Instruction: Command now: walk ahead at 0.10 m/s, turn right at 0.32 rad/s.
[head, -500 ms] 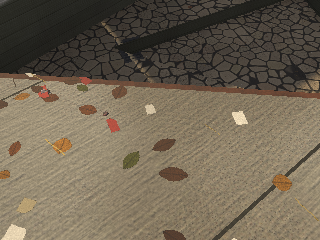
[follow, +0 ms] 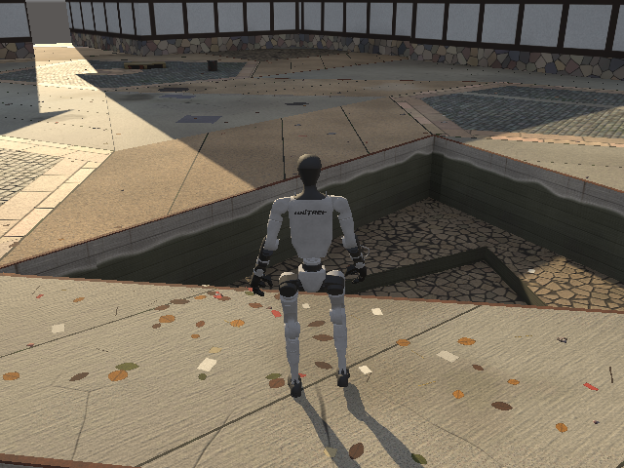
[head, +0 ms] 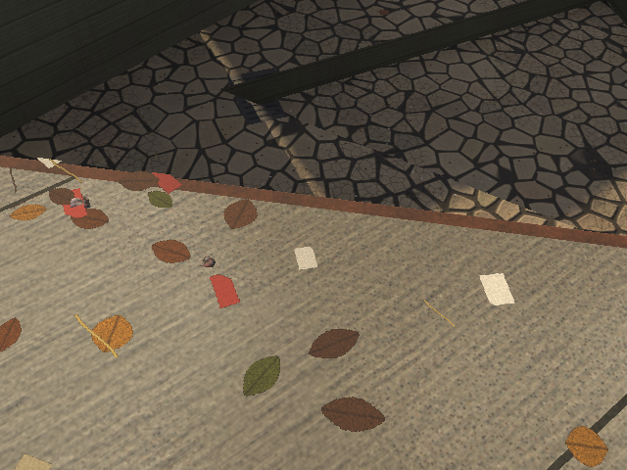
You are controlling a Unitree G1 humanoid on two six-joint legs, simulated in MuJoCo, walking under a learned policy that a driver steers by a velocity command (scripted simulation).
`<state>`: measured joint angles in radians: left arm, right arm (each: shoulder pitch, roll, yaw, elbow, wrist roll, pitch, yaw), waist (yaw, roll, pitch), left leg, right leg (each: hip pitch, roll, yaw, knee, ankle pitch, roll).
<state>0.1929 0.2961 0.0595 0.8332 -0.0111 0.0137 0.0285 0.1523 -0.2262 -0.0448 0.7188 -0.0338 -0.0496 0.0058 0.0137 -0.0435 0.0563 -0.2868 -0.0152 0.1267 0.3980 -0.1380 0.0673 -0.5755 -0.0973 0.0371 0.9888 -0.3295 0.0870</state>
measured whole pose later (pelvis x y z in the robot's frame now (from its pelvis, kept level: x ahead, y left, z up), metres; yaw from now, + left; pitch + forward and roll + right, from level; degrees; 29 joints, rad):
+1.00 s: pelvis +0.07 -0.03 +0.00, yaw -14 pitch -2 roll +0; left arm 0.16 0.24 0.05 0.92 0.01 0.02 0.02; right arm 0.14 -0.23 -0.04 0.97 0.00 -0.01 -0.03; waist 0.00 0.00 0.04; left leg -0.19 0.02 0.00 0.50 -0.28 -0.01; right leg -0.20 0.02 0.03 0.50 -0.27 -0.01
